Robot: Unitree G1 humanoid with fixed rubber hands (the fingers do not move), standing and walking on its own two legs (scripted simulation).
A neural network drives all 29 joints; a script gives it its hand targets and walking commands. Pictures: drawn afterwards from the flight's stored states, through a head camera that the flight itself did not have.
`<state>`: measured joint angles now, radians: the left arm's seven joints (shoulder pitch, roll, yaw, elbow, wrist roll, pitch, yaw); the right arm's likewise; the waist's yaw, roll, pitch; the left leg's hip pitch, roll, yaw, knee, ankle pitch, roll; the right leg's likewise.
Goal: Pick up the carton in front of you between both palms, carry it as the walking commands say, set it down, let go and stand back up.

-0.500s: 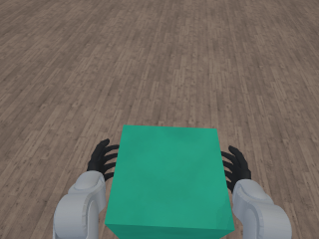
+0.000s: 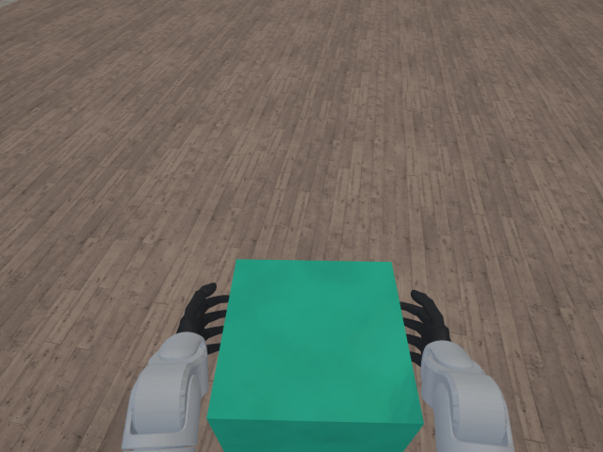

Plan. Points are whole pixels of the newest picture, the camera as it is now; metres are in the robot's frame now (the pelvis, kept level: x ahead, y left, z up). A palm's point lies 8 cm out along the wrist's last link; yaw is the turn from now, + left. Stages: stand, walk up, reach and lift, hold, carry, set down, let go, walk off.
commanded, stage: carry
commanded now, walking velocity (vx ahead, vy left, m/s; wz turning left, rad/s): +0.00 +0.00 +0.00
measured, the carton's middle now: (311, 372) +0.26 +0.00 -0.04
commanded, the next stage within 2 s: hold in 1.08 s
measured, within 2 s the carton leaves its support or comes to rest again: neither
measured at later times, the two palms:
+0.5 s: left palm (191, 351) +0.25 +0.15 +0.04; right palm (433, 362) +0.25 -0.15 +0.04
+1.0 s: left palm (184, 370) +0.23 +0.15 +0.04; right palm (436, 380) +0.23 -0.15 +0.04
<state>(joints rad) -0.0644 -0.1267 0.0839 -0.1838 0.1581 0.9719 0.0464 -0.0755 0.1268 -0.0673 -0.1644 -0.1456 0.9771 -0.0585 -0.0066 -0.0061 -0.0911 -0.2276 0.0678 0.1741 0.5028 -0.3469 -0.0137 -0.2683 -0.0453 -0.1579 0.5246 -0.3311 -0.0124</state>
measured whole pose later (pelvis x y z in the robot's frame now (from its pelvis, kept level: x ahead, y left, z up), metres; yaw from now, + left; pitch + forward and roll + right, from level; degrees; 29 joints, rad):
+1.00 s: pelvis -0.05 +0.00 +0.00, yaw +0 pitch +2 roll +0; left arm -0.17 -0.14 0.15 0.12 0.22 0.73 0.03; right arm -0.17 0.14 -0.14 0.13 -0.23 0.74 -0.03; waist 0.00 0.00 -0.09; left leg -0.26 0.07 0.18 0.50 -0.27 0.00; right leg -0.29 -0.05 -0.16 0.50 -0.24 -0.02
